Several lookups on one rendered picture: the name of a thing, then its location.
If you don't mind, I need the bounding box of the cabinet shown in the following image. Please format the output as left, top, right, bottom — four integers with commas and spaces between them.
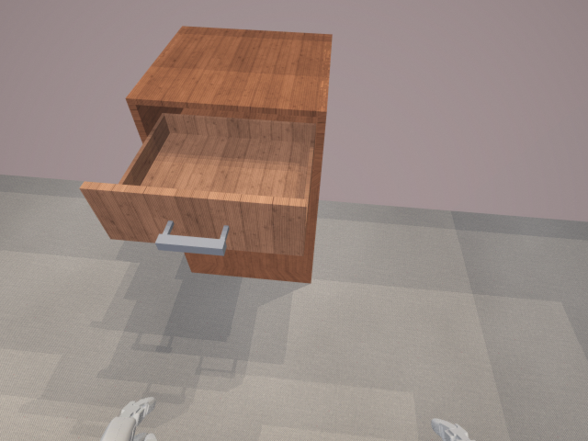
126, 26, 333, 283

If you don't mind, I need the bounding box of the handle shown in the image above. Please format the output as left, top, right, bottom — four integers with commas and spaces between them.
155, 220, 230, 256

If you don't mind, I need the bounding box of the robot right hand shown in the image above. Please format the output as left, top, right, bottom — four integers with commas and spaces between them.
431, 418, 476, 441

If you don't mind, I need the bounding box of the drawer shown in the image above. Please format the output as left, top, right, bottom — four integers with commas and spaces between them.
80, 113, 316, 256

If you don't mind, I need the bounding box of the robot left hand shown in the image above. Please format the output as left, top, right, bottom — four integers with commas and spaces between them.
100, 397, 157, 441

